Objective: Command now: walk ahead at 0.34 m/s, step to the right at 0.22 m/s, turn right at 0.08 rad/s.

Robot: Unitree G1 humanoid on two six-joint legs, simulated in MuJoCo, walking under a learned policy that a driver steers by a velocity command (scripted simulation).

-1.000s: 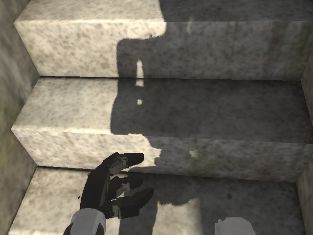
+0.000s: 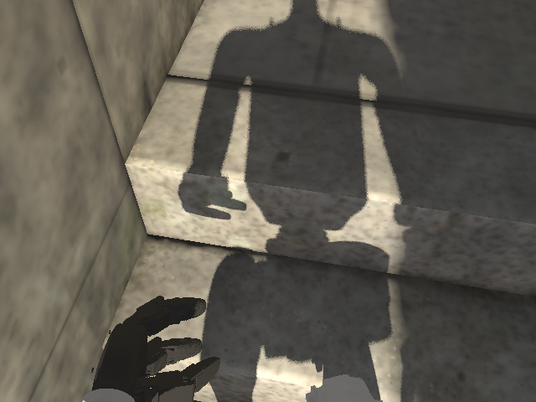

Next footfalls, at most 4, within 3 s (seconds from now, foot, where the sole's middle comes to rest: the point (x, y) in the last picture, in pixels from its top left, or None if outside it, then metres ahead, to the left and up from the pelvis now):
0.26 right None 0.16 -0.04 -0.57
0.70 left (266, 330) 0.46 0.01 -0.36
1.20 right None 0.63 -0.49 -0.16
1.70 left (389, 37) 1.00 -0.28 -0.16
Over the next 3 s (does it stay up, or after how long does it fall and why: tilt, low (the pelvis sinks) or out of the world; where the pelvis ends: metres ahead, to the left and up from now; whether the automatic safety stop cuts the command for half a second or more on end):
stays up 1.31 -0.41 0.59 its command is cut before an obstacle from the start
